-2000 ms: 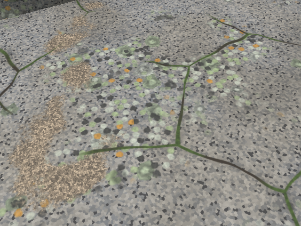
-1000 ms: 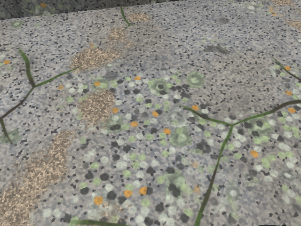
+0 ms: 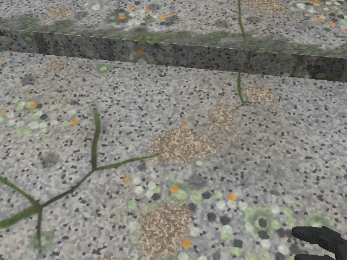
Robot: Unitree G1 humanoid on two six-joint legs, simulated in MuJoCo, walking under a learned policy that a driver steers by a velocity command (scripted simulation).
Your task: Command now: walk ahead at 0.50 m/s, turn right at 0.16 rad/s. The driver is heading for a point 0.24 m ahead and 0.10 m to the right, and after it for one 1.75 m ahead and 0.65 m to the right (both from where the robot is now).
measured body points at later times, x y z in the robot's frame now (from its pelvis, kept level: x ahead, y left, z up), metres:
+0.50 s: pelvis +0.26 -0.01 +0.00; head +0.29 -0.02 +0.45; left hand +0.52 +0.17 -0.09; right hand +0.21 -0.29 -0.13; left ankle +0.15 +0.13 -0.73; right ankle +0.39 -0.17 -0.71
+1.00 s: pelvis +0.53 -0.11 +0.00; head +0.55 -0.13 +0.45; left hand +0.73 +0.12 -0.10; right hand +0.61 -0.43 -0.07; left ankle +0.74 -0.07 -0.72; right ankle +0.39 -0.15 -0.73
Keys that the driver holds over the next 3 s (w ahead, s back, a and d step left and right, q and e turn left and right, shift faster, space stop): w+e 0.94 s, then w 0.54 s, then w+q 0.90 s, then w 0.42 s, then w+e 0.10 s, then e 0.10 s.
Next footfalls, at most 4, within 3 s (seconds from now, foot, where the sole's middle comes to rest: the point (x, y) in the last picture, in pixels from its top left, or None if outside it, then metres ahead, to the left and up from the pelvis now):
0.04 left None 0.19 0.12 -0.77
0.56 right None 0.43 -0.17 -0.77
1.04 left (225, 189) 0.76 -0.10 -0.77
1.54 right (311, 182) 0.84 -0.47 -0.77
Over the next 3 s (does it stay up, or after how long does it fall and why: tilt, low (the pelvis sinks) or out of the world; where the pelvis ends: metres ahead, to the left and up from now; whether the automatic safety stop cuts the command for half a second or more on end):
stays up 1.47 -0.49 0.03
